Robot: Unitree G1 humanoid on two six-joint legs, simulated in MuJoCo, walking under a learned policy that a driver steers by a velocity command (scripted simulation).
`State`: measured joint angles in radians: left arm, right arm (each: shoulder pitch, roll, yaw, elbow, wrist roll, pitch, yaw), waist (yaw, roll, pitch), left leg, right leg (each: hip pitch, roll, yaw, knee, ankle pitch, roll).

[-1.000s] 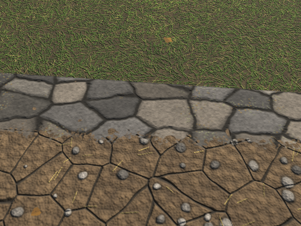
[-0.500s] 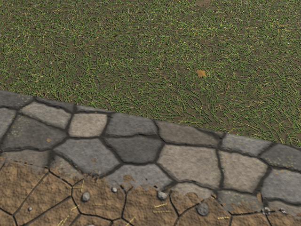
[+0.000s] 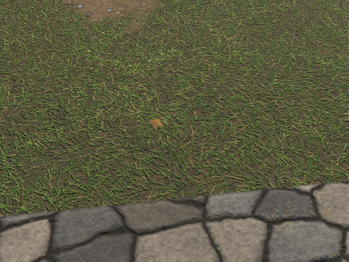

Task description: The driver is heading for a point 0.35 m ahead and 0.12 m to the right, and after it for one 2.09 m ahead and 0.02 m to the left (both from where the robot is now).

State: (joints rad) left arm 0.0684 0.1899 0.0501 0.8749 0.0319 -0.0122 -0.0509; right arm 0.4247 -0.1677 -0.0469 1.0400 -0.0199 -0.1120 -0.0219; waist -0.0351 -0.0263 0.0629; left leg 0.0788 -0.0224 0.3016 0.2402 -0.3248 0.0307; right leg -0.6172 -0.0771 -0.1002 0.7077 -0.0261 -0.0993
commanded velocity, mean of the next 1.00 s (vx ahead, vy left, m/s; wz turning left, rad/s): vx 0.22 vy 0.00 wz -0.15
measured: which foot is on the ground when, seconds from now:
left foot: down 0.00-0.12, up 0.14-0.62, down 0.64-1.00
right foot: up 0.00-0.08, down 0.10-0.66, up 0.68-1.00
